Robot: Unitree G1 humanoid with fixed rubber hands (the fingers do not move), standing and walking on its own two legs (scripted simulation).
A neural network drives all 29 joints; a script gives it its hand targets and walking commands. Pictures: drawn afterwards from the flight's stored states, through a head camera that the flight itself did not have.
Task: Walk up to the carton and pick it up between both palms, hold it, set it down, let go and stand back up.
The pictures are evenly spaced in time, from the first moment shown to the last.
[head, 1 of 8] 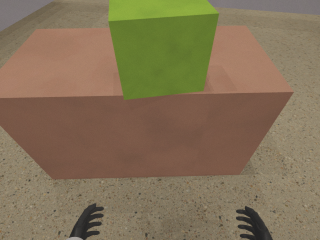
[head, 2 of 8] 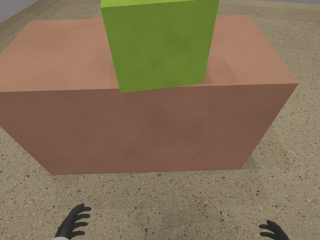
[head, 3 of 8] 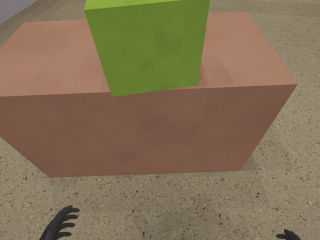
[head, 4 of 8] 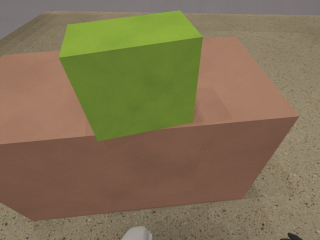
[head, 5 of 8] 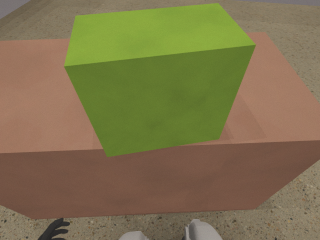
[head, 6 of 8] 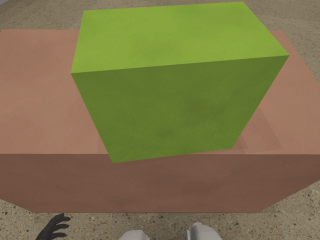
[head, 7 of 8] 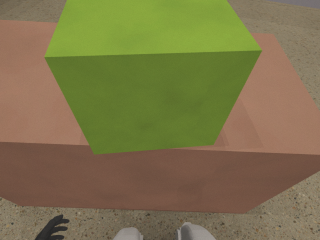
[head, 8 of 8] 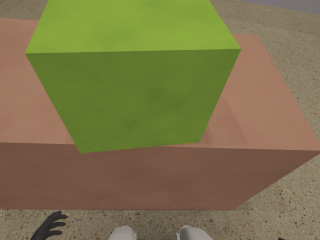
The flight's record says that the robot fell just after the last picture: no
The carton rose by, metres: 0.00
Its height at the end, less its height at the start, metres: +0.00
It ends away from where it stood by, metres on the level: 0.00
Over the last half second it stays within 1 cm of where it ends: yes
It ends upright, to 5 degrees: yes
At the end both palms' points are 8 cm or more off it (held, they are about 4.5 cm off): yes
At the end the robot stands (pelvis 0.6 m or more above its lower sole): yes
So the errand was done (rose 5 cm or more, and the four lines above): no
